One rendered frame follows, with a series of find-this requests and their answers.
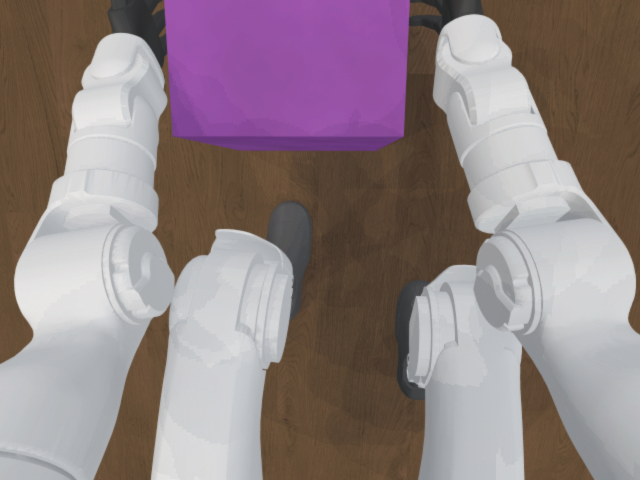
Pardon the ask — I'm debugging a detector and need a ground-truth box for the carton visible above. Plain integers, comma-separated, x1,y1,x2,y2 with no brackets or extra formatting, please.
164,0,410,151

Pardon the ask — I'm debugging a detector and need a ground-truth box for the right robot hand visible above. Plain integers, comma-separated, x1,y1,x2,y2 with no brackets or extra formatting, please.
409,0,484,35

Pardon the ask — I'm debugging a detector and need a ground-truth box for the right robot upper arm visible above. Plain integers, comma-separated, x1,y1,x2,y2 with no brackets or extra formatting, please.
473,218,640,480

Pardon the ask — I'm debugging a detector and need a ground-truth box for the left robot upper arm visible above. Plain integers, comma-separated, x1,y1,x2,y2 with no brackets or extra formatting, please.
0,222,175,480

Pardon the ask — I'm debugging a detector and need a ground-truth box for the robot right forearm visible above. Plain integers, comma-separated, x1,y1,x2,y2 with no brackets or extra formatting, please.
433,14,636,300

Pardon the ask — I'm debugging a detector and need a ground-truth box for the left robot thigh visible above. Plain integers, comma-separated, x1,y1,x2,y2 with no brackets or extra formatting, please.
151,248,292,480

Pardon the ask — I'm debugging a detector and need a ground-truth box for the left robot hand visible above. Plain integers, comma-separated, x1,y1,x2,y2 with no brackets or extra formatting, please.
108,0,167,69

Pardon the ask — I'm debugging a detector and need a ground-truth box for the robot left foot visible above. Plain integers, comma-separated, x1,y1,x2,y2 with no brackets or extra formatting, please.
266,201,312,321

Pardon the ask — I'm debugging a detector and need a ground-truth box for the robot left forearm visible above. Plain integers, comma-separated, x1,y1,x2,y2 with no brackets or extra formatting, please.
14,33,167,319

